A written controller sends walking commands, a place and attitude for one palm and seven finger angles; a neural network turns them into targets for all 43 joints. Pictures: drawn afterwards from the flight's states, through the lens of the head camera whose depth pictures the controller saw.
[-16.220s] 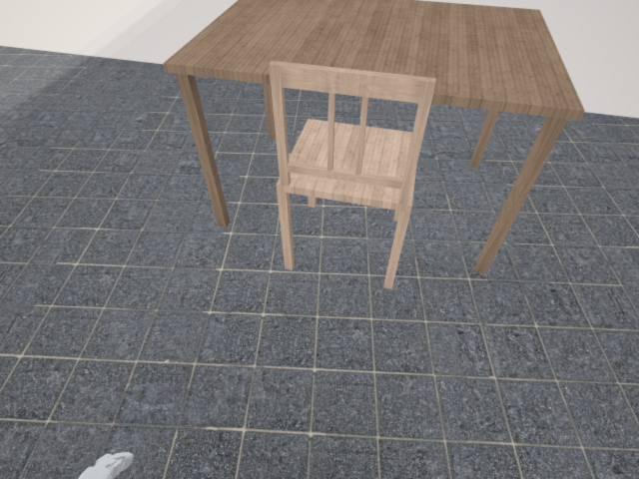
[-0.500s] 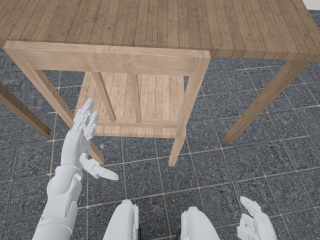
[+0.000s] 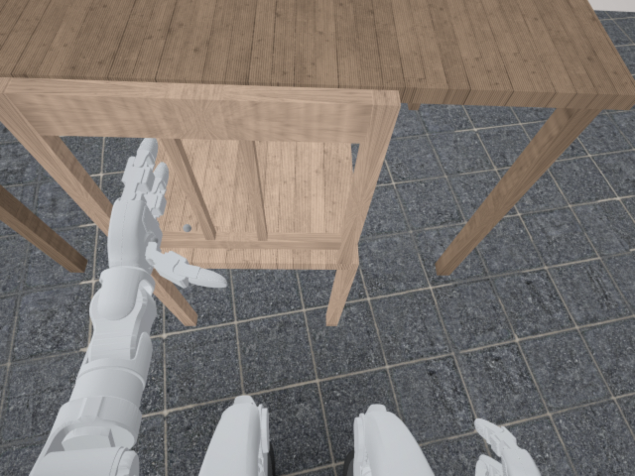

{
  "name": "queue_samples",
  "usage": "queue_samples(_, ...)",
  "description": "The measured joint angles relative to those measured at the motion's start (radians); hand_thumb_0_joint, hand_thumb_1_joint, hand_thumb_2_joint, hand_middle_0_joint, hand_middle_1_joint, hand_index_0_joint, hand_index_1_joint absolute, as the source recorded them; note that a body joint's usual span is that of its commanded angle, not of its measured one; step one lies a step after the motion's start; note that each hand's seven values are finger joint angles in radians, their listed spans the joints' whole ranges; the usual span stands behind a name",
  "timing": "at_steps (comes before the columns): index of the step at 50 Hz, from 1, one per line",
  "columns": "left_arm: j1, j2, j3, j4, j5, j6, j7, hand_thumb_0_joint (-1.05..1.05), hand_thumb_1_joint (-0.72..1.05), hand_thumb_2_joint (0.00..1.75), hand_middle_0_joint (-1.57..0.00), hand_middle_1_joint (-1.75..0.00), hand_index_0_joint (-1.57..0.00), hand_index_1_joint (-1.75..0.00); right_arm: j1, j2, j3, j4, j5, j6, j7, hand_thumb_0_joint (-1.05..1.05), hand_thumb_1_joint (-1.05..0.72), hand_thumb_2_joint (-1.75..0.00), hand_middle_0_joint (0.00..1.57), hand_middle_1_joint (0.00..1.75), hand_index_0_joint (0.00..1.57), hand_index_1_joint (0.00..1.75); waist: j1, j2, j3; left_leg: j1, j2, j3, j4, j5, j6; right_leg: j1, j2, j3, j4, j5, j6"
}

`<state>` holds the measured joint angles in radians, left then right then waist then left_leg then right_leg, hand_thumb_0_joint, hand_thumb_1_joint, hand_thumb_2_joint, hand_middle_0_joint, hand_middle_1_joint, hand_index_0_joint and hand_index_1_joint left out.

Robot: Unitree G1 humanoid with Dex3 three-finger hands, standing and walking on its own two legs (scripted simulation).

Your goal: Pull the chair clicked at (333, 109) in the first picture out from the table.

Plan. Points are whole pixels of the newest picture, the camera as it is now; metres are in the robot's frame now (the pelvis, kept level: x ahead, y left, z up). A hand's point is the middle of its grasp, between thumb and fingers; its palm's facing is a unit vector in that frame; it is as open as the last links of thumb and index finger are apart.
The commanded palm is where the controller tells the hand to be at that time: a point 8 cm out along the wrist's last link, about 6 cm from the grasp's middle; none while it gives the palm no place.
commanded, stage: push the fingers through the gap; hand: left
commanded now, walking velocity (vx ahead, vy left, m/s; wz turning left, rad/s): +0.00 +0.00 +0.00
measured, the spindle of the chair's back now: (193, 194) +0.48 +0.17 +0.00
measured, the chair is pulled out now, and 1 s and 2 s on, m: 0.00 0.00 0.00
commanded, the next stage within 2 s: hook a spindle and tug to test in 0.94 s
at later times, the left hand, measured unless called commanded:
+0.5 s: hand (197, 204) +0.45 +0.15 +0.02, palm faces -0.01 -1.00 -0.03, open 16.9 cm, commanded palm +0.42 +0.20 +0.03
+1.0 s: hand (200, 196) +0.46 +0.15 +0.03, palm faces -0.01 -1.00 -0.04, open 16.9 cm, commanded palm +0.43 +0.20 +0.02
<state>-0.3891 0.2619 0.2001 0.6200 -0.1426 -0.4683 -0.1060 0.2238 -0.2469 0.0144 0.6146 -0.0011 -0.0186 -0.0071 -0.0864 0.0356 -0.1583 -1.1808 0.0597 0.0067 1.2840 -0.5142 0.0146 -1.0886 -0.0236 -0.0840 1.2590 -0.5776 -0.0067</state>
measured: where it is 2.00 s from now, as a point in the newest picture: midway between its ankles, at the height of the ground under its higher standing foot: outside the picture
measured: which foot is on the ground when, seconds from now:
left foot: down 0.00-1.00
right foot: down 0.00-1.00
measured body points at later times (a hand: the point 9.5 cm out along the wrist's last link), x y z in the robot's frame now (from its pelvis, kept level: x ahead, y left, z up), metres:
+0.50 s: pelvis +0.00 +0.00 +0.00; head +0.14 +0.01 +0.43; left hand +0.44 +0.21 +0.03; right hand +0.08 -0.26 -0.12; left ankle +0.04 +0.11 -0.62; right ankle +0.01 -0.12 -0.62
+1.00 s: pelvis +0.00 +0.01 +0.00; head +0.14 +0.02 +0.43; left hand +0.45 +0.20 +0.03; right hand +0.07 -0.26 -0.12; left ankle +0.04 +0.11 -0.62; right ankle +0.01 -0.12 -0.62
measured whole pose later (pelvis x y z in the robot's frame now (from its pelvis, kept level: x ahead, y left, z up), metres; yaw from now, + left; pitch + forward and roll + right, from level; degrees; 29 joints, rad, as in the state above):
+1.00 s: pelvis +0.00 +0.01 +0.00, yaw -1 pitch +25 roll -3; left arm -0.61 0.29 0.25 0.87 -0.10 -0.51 -0.11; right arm 0.26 -0.25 0.00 0.64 -0.01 0.04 0.02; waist -0.12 0.05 -0.15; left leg -1.21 0.06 0.02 1.28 -0.51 0.03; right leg -1.12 -0.02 -0.07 1.24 -0.56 0.01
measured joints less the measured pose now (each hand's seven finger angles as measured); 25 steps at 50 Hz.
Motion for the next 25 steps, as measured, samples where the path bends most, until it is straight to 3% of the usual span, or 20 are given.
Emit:
queue_samples(5, -0.004, 0.006, -0.005, 0.018, -0.021, 0.039, -0.039, -0.01, -0.5, 0.3, -0.06, -0.08, -0.06, -0.08, 0.01, -0.01, -0.011, -0.007, 0.008, 0.012, 0.003, 0.01, -0.91, -0.9, 0.2, 0.3, 0.21, 0.3, -0.003, 0.011, 0.011, 0.002, 0.002, 0.002, -0.008, 0.003, 0.001, 0.002, 0.002, 0.002, -0.011, 0.006, 0.001)
queue_samples(10, -0.005, -0.02, -0.001, 0.011, -0.017, 0.008, -0.024, -0.01, -0.5, 0.3, -0.06, -0.08, -0.06, -0.08, 0.016, -0.012, -0.013, 0.007, 0.003, 0.007, -0.001, 0.01, -0.91, -0.9, 0.2, 0.3, 0.2, 0.3, -0.002, 0.01, 0.012, 0.014, 0.002, 0.009, -0.025, 0.007, 0.003, 0.01, 0.003, 0.008, -0.026, 0.012, 0.005)
queue_samples(14, -0.065, -0.005, 0.02, 0.073, 0.005, -0.023, -0.002, -0.01, -0.5, 0.3, -0.06, -0.08, -0.06, -0.08, 0.014, -0.008, -0.009, 0.016, -0.003, 0.007, 0.001, 0.01, -0.91, -0.9, 0.2, 0.3, 0.2, 0.3, -0.009, 0.004, 0.006, 0.003, 0.001, 0.006, -0.016, 0.005, 0.002, 0.0, 0.002, 0.006, -0.017, 0.009, 0.003)
queue_samples(25, -0.175, 0.028, 0.05, 0.181, 0.01, -0.003, -0.024, -0.01, -0.5, 0.3, -0.06, -0.08, -0.06, -0.08, 0.02, -0.01, -0.01, 0.01, -0.006, 0.027, 0.009, 0.01, -0.91, -0.9, 0.2, 0.3, 0.2, 0.3, -0.027, 0.012, 0.017, -0.034, 0.003, 0.004, 0.002, 0.004, 0.006, -0.034, 0.004, 0.006, -0.005, 0.011, 0.006)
